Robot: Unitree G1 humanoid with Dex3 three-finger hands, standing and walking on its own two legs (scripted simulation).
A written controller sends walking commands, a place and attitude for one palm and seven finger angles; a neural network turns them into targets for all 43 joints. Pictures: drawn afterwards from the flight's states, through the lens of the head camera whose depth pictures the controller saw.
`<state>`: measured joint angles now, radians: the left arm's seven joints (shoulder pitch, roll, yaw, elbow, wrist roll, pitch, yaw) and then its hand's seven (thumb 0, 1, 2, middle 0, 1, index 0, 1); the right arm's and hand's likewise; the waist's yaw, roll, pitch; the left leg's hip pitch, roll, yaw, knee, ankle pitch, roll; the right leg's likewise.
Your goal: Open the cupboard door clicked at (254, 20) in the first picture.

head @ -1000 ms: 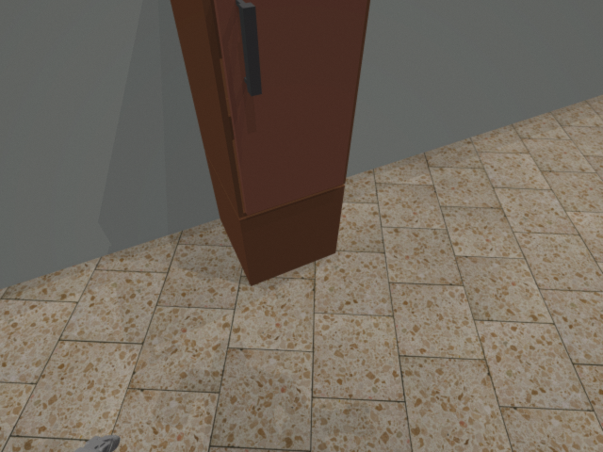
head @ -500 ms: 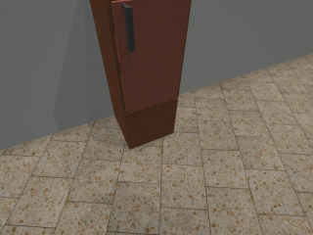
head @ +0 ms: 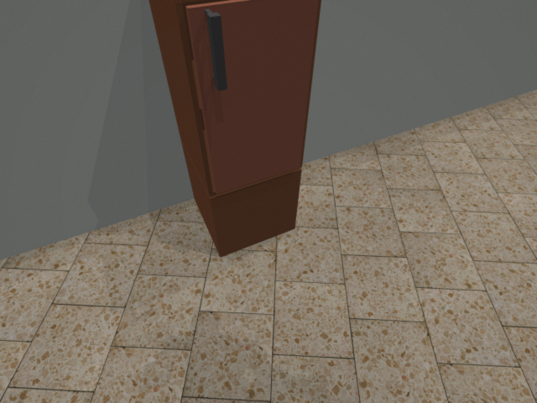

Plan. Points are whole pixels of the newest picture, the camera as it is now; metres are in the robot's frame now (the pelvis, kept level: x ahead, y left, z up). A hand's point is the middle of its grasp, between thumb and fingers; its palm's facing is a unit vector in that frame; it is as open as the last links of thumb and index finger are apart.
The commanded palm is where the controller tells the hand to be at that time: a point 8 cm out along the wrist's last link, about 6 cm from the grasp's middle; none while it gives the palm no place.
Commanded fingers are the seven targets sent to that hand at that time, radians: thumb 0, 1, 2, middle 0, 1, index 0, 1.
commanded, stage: look at it before walking up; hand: left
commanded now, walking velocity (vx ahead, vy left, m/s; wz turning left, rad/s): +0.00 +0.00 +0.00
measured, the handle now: (214, 50) +0.83 +0.18 +0.15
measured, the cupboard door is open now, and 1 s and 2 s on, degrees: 0 0 0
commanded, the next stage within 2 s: walk to a spot facing it in 0.54 s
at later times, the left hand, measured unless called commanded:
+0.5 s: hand out of the picture +0.07 +0.25 -0.15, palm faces -0.03 -0.94 -0.34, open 7.4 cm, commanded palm none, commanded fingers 0.00 0.90 0.90 -0.20 -0.30 -0.20 -0.30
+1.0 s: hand out of the picture +0.06 +0.20 -0.18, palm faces -0.13 -0.95 -0.28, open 7.4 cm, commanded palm none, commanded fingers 0.00 0.90 0.90 -0.20 -0.30 -0.20 -0.30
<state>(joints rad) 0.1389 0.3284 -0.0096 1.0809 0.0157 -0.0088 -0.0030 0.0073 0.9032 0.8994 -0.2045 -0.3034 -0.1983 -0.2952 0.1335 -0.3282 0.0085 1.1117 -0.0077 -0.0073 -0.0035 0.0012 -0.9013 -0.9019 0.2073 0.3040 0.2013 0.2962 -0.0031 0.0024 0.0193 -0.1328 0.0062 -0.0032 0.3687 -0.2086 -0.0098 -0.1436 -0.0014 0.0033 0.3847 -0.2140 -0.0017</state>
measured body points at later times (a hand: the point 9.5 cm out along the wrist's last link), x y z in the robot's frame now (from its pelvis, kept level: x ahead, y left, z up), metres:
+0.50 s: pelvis +0.00 +0.00 +0.00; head +0.01 +0.00 +0.45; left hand +0.07 +0.30 -0.13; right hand +0.08 -0.29 -0.13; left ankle +0.00 +0.13 -0.75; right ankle +0.00 -0.12 -0.75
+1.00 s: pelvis -0.01 -0.01 -0.02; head +0.01 -0.03 +0.43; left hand +0.07 +0.25 -0.16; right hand +0.03 -0.28 -0.17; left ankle +0.00 +0.13 -0.75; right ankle -0.01 -0.11 -0.74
